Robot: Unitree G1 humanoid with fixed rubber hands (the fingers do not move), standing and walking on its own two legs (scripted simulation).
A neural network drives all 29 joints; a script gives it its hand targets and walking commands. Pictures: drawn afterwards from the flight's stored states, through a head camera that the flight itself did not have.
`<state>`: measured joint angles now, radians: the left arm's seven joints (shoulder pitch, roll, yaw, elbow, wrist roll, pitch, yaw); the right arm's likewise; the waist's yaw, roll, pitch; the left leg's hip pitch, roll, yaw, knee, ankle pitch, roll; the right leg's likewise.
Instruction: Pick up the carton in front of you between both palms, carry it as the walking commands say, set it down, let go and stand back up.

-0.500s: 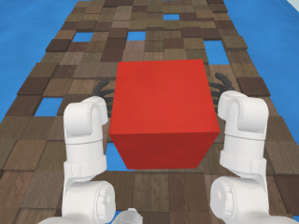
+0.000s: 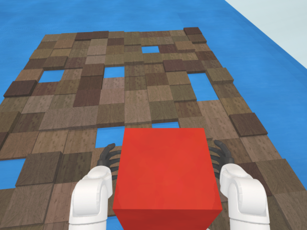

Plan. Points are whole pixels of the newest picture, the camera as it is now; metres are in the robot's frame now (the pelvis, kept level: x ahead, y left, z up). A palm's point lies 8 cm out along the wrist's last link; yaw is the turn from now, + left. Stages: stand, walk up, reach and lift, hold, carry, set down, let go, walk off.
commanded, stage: carry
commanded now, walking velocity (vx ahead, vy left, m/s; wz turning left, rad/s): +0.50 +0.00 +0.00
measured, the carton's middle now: (163, 184) +0.25 -0.01 -0.03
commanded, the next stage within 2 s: none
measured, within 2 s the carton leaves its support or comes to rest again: neither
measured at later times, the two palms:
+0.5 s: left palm (104, 59) +0.62 +0.20 +0.13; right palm (188, 53) +0.63 -0.10 +0.15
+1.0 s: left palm (121, 31) +0.98 +0.19 +0.08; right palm (179, 29) +1.00 -0.11 +0.08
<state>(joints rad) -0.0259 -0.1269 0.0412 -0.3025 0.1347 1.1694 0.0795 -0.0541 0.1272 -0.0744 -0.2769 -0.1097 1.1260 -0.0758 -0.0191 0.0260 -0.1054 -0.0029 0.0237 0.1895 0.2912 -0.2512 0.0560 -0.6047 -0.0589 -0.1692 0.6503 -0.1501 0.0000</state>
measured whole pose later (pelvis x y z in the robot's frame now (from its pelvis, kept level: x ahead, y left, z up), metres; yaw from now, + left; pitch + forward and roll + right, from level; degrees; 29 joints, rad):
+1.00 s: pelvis +0.62 +0.03 +0.00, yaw +2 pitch +7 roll -1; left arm -0.65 -0.08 0.21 -0.03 0.10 1.21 0.14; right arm -0.68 0.01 -0.25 -0.02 -0.03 1.19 -0.13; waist 0.01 0.02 0.11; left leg -0.53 0.02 0.00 1.25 -0.43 0.02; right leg -0.50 -0.01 -0.14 0.58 -0.21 -0.07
